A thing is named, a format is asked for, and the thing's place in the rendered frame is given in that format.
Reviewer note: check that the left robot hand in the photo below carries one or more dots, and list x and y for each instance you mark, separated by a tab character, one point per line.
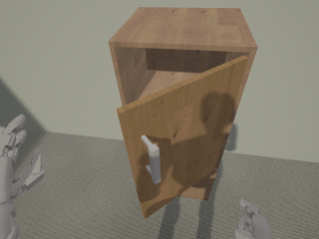
10	141

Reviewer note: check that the right robot hand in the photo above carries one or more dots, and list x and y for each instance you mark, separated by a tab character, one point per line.
258	227

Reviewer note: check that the cupboard door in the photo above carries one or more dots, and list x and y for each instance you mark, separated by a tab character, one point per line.
188	122

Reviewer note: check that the handle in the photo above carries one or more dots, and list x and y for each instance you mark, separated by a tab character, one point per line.
154	157

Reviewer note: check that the robot left forearm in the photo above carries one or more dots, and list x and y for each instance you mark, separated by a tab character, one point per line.
8	225

